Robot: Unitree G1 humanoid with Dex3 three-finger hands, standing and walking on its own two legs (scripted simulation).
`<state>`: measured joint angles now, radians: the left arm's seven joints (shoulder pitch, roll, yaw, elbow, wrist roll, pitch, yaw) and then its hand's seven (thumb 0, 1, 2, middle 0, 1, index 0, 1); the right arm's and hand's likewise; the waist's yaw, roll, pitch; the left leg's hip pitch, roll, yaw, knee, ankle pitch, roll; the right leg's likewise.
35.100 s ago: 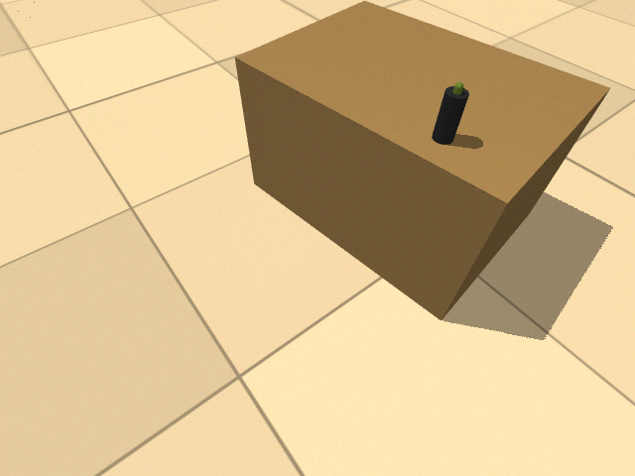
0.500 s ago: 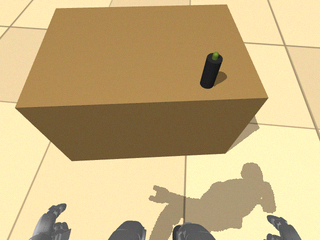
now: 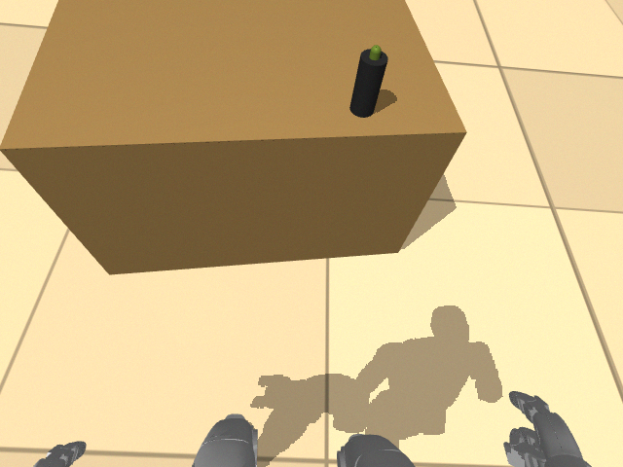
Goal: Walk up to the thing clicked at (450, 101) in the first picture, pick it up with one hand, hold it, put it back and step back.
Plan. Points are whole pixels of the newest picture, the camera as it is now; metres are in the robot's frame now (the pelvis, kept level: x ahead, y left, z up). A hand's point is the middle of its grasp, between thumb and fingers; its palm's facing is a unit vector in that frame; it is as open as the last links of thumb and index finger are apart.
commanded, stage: step back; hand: right
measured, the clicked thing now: (368, 80) +0.85 -0.11 -0.07
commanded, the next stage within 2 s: stand in 1.90 s
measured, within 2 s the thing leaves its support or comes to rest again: neither
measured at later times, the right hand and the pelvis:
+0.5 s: hand out of the picture -0.07 -0.32 -0.14, palm faces -0.15 +0.89 -0.43, open 7.4 cm; pelvis -0.16 -0.06 +0.00, yaw +7 degrees
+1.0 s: hand out of the picture -0.17 -0.39 -0.16, palm faces -0.15 +0.92 -0.36, open 7.4 cm; pelvis -0.27 -0.14 +0.00, yaw +7 degrees
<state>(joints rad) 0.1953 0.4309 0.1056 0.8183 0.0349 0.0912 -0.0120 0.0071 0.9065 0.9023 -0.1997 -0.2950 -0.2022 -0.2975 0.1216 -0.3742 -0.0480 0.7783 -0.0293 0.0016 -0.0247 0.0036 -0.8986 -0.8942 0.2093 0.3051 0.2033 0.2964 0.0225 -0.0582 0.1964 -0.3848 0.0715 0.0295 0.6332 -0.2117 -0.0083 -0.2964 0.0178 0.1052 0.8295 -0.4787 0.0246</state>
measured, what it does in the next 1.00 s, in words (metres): walks backwards: right foot, then left foot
